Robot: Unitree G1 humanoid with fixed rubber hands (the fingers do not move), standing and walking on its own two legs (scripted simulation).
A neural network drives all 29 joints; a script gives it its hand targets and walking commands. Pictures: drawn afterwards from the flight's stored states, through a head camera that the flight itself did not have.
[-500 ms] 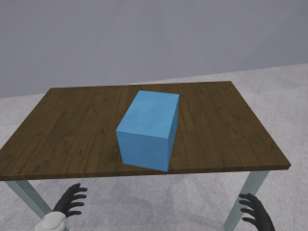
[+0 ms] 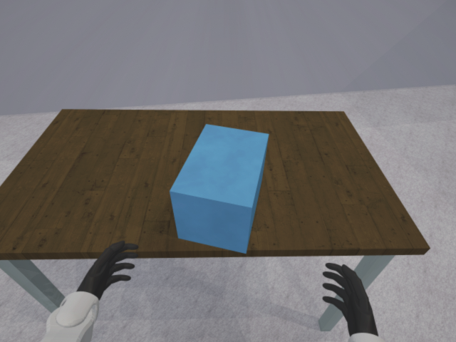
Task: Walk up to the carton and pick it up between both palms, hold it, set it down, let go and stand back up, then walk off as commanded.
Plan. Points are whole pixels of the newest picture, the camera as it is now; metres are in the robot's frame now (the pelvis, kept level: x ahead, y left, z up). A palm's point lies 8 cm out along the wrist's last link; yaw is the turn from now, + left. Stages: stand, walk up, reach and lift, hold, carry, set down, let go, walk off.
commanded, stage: reach and lift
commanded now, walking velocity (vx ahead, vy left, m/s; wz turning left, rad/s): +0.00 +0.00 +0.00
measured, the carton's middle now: (224, 184) +0.46 +0.03 +0.01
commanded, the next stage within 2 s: none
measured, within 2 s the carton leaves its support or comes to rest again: neither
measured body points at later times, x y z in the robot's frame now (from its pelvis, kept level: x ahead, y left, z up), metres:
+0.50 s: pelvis +0.03 +0.02 +0.00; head +0.03 +0.05 +0.45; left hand +0.27 +0.24 +0.05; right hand +0.21 -0.14 +0.07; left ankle +0.02 +0.13 -0.73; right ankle +0.03 -0.13 -0.73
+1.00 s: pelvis +0.03 +0.02 +0.01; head +0.03 +0.05 +0.45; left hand +0.33 +0.23 +0.10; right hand +0.30 -0.12 +0.10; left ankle +0.02 +0.13 -0.73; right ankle +0.03 -0.13 -0.73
